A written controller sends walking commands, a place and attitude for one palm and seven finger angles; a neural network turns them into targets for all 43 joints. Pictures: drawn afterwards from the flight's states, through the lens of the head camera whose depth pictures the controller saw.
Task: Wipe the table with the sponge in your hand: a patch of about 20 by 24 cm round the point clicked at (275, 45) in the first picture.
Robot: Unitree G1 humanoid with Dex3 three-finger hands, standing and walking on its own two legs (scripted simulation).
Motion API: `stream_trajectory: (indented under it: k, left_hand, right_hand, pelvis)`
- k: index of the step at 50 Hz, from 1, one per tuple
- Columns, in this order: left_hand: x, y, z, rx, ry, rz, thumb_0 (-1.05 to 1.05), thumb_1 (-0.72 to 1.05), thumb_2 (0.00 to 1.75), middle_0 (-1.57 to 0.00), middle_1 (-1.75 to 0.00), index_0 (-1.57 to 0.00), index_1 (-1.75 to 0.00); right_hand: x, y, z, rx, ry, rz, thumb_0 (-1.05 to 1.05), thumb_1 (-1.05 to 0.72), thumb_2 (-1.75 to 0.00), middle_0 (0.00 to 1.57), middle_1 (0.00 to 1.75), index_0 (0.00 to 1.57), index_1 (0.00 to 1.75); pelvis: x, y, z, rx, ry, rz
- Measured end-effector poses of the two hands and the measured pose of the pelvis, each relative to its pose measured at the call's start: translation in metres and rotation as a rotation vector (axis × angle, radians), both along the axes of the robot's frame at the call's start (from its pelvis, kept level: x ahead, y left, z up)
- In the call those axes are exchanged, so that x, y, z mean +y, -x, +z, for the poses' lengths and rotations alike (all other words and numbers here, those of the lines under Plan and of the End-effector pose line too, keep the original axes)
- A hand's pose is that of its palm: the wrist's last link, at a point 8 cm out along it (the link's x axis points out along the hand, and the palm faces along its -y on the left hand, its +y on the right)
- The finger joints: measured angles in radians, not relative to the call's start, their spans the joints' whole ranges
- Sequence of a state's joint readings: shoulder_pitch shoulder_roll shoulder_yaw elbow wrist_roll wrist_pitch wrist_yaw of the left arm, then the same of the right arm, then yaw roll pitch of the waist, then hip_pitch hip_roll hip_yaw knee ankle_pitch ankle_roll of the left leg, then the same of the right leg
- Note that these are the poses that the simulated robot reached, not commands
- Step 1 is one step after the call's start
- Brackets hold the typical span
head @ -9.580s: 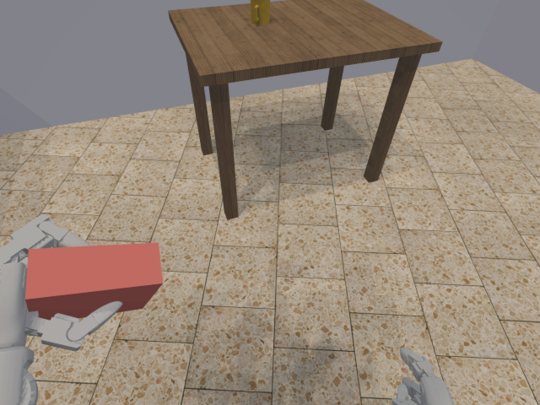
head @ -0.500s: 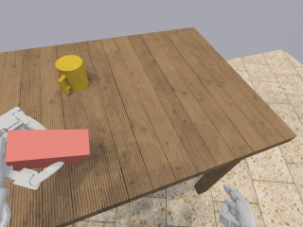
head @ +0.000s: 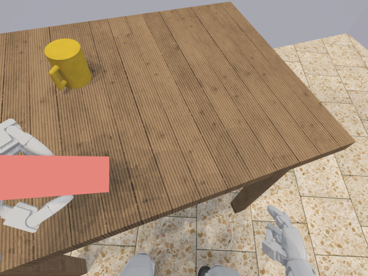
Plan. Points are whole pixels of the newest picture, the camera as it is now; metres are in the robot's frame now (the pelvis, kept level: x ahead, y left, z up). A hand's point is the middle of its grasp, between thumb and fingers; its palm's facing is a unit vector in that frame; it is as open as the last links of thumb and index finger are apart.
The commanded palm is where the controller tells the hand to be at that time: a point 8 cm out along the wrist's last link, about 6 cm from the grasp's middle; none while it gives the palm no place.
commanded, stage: shuffle to correct the standing spot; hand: left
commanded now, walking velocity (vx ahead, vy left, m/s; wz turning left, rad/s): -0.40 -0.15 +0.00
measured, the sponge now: (69, 177) +0.23 +0.20 +0.15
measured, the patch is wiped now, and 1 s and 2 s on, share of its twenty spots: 0.00 0.00 0.00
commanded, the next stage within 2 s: come to a stop and stand still in 0.46 s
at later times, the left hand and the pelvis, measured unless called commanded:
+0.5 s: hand (20, 222) +0.16 +0.22 +0.18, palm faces +0.35 -0.81 -0.47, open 9.4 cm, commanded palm +0.10 +0.25 +0.19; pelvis -0.06 -0.03 +0.00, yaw +1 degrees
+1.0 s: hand (57, 256) +0.13 +0.17 +0.17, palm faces +0.35 -0.82 -0.46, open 9.4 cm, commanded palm +0.07 +0.21 +0.19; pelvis -0.09 -0.07 +0.00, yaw +0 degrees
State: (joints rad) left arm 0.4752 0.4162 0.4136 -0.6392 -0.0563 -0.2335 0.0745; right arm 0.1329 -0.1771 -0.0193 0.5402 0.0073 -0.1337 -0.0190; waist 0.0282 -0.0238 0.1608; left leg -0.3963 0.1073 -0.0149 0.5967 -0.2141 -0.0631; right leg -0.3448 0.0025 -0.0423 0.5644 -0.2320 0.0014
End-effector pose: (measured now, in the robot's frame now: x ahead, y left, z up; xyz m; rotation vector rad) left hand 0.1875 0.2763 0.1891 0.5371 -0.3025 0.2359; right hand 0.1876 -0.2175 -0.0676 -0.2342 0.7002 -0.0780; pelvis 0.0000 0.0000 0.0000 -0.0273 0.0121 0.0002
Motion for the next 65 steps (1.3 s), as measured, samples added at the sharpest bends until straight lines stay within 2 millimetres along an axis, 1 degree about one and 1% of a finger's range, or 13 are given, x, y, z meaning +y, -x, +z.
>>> stream_trajectory:
  k: [6, 14, 18, 21, 28, 36, 41, 46, 51, 53, 57, 60, 65]
  left_hand:
    - [-0.003, 0.012, 0.01, -0.051, -0.079, -0.042, -0.01, -0.44, 1.03, -0.81, -1.39, -0.81, -1.38]
    - [-0.015, 0.037, 0.011, -0.087, -0.12, -0.014, -0.01, -0.44, 1.03, -0.81, -1.39, -0.81, -1.38]
    - [-0.02, 0.047, 0.013, -0.1, -0.053, -0.005, -0.01, -0.44, 1.03, -0.81, -1.38, -0.81, -1.38]
    - [-0.018, 0.055, 0.013, -0.131, -0.065, -0.022, -0.01, -0.44, 1.03, -0.81, -1.38, -0.81, -1.38]
    - [-0.024, 0.069, 0.005, -0.101, -0.01, 0.02, -0.01, -0.44, 1.03, -0.81, -1.39, -0.81, -1.38]
    - [-0.072, 0.094, 0.012, -0.076, -0.065, -0.017, -0.01, -0.44, 1.03, -0.81, -1.39, -0.81, -1.38]
    - [-0.071, 0.094, 0.002, 0.004, -0.002, 0.035, -0.01, -0.44, 1.03, -0.81, -1.38, -0.81, -1.38]
    - [-0.062, 0.09, -0.008, 0.006, 0.025, 0.062, -0.01, -0.44, 1.03, -0.81, -1.38, -0.81, -1.38]
    - [-0.069, 0.093, 0.0, 0.004, 0.003, 0.059, -0.01, -0.44, 1.03, -0.81, -1.39, -0.81, -1.39]
    - [-0.071, 0.093, 0.011, -0.016, -0.068, 0.044, -0.01, -0.44, 1.03, -0.81, -1.39, -0.81, -1.38]
    - [-0.05, 0.087, 0.035, -0.122, -0.118, 0.091, -0.01, -0.44, 1.03, -0.81, -1.38, -0.81, -1.38]
    - [-0.055, 0.092, 0.028, -0.085, -0.048, 0.127, -0.01, -0.44, 1.03, -0.81, -1.39, -0.81, -1.39]
    - [-0.081, 0.108, -0.009, 0.049, 0.077, 0.081, -0.01, -0.44, 1.03, -0.8, -1.39, -0.8, -1.39]
  right_hand:
    - [-0.014, 0.024, -0.004, 0.02, 0.038, -0.035, 0.01, -0.9, -0.9, 0.2, 0.3, 0.2, 0.3]
    - [-0.025, 0.054, -0.021, 0.066, 0.012, 0.002, 0.01, -0.9, -0.9, 0.2, 0.3, 0.2, 0.3]
    - [-0.026, 0.067, -0.014, 0.107, 0.035, 0.0, 0.01, -0.9, -0.9, 0.2, 0.3, 0.2, 0.3]
    - [-0.024, 0.072, -0.011, 0.062, 0.049, -0.009, 0.01, -0.9, -0.9, 0.2, 0.3, 0.2, 0.3]
    - [-0.024, 0.09, -0.001, 0.06, -0.003, 0.019, 0.01, -0.9, -0.9, 0.2, 0.3, 0.2, 0.3]
    - [-0.063, 0.108, -0.015, 0.028, -0.054, 0.011, 0.01, -0.9, -0.9, 0.2, 0.3, 0.2, 0.3]
    - [-0.092, 0.132, -0.01, 0.079, -0.017, -0.084, 0.01, -0.9, -0.9, 0.2, 0.3, 0.2, 0.3]
    - [-0.107, 0.147, -0.002, 0.085, 0.046, -0.133, 0.01, -0.9, -0.9, 0.2, 0.3, 0.2, 0.3]
    - [-0.104, 0.146, 0.0, 0.067, 0.028, -0.103, 0.01, -0.9, -0.9, 0.19, 0.3, 0.19, 0.29]
    - [-0.1, 0.143, -0.003, 0.071, 0.027, -0.062, 0.01, -0.9, -0.9, 0.19, 0.3, 0.19, 0.29]
    - [-0.087, 0.135, -0.006, 0.061, -0.012, 0.013, 0.01, -0.9, -0.9, 0.19, 0.3, 0.19, 0.29]
    - [-0.082, 0.128, -0.003, -0.006, -0.066, 0.01, 0.01, -0.9, -0.9, 0.2, 0.3, 0.2, 0.3]
    - [-0.083, 0.121, 0.007, -0.067, -0.07, -0.006, 0.01, -0.9, -0.9, 0.2, 0.3, 0.2, 0.3]
  pelvis:
    - [-0.004, 0.013, -0.003, 0.01, -0.004, 0.008]
    - [-0.023, 0.029, -0.009, -0.01, -0.004, 0.029]
    - [-0.022, 0.036, 0.0, 0.002, -0.049, 0.027]
    - [-0.02, 0.042, -0.005, 0.01, -0.036, 0.039]
    - [-0.04, 0.07, 0.004, -0.018, 0.0, 0.009]
    - [-0.069, 0.089, -0.009, -0.052, 0.044, 0.007]
    - [-0.072, 0.086, 0.0, -0.041, -0.007, -0.016]
    - [-0.071, 0.088, 0.002, -0.045, -0.03, -0.009]
    - [-0.074, 0.09, 0.005, -0.035, -0.018, 0.006]
    - [-0.077, 0.092, 0.006, -0.035, 0.002, 0.015]
    - [-0.083, 0.098, 0.009, -0.025, -0.022, -0.008]
    - [-0.082, 0.1, 0.01, -0.026, -0.027, -0.021]
    - [-0.083, 0.101, 0.01, -0.032, -0.024, -0.026]
